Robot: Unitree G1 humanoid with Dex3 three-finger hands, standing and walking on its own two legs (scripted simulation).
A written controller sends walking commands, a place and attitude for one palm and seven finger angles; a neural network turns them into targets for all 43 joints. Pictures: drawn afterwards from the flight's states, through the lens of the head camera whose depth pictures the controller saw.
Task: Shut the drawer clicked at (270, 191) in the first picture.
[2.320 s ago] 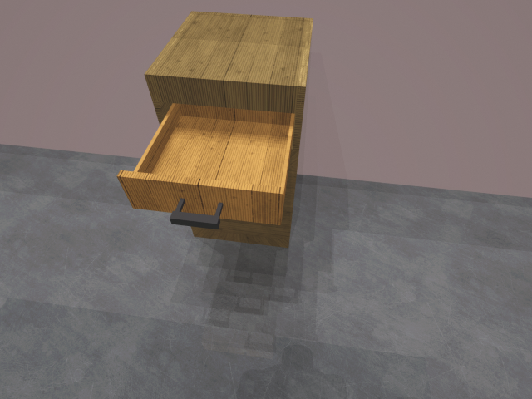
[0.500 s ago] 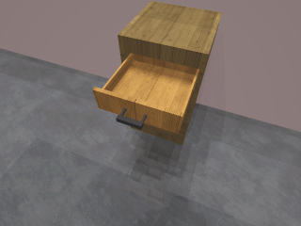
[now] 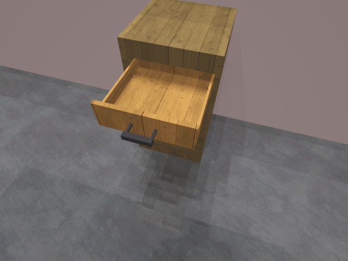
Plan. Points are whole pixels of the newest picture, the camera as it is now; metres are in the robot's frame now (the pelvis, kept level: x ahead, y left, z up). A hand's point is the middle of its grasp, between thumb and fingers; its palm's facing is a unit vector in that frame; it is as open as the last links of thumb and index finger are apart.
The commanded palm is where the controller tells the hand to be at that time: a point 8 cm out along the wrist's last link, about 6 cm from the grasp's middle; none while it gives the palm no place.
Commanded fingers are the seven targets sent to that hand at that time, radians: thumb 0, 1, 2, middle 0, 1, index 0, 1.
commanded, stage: turn to face it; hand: left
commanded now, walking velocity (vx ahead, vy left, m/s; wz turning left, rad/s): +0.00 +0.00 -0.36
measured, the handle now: (139, 134) +0.52 +0.16 -0.12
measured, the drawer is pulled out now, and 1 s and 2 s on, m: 0.30 0.30 0.30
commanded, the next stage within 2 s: take the last steps up to it in 0.46 s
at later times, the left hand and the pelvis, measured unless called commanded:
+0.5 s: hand out of the picture +0.03 +0.16 -0.16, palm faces -0.03 -0.97 -0.25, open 7.4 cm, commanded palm none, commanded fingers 0.00 0.90 0.90 -0.20 -0.30 -0.20 -0.30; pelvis -0.01 -0.03 +0.01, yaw -7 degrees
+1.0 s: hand out of the picture +0.12 +0.12 -0.16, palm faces -0.10 -0.97 -0.24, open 7.3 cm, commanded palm none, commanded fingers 0.00 0.90 0.90 -0.20 -0.30 -0.20 -0.30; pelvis +0.05 -0.06 +0.00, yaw -9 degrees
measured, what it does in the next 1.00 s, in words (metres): steps on the spot: left foot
